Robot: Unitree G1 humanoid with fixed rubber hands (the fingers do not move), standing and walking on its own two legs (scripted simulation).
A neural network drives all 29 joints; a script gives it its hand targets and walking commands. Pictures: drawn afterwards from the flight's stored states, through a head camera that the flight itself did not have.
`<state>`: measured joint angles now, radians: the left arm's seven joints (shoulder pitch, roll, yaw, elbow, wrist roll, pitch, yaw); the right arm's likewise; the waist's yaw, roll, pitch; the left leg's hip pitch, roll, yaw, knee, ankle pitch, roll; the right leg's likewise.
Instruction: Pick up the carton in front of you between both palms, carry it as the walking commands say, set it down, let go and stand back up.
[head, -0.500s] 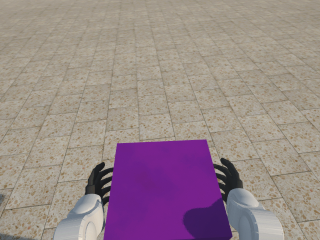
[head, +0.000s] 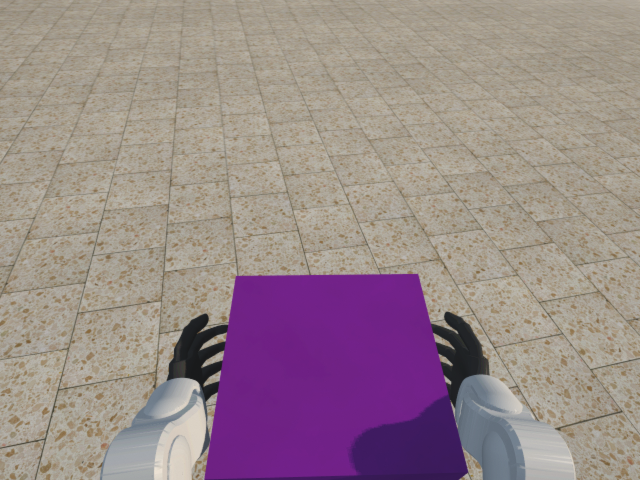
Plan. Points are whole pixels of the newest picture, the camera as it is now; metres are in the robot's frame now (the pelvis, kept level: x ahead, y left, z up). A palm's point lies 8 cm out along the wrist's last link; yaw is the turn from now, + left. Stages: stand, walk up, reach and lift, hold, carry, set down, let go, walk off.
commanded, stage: carry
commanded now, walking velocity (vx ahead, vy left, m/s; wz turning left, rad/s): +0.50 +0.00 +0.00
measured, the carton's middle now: (327, 403) +0.24 -0.01 +0.01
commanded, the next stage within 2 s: none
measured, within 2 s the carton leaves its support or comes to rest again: neither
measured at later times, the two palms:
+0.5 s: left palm (242, 203) +0.55 +0.12 +0.06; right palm (413, 196) +0.58 -0.18 +0.06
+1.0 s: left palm (233, 110) +0.87 +0.16 +0.07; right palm (365, 109) +0.87 -0.14 +0.08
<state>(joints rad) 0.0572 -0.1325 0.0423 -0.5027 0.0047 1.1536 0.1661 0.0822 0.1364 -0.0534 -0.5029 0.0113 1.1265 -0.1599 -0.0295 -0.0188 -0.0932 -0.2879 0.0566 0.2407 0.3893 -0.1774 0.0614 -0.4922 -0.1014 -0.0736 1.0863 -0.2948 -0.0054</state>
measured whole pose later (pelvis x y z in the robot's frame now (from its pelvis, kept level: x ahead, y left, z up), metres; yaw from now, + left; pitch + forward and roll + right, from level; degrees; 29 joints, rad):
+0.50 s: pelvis +0.33 -0.05 +0.00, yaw +4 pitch +4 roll +1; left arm 0.09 -0.14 0.04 -0.48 0.00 1.10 0.15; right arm 0.08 0.14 -0.04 -0.51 -0.02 1.12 -0.15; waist 0.03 0.02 -0.04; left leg -0.46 0.08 0.07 1.13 -0.31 0.02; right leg -0.32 -0.05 -0.24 0.40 -0.16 -0.07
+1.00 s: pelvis +0.63 +0.01 +0.00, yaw +0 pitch +4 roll +0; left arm 0.04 -0.13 0.04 -0.57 0.00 1.15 0.16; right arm 0.06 0.13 -0.04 -0.56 0.01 1.12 -0.16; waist -0.01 -0.03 0.00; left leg -0.34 0.04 0.24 0.37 -0.10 0.08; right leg -0.36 -0.06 -0.08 0.87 -0.45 0.02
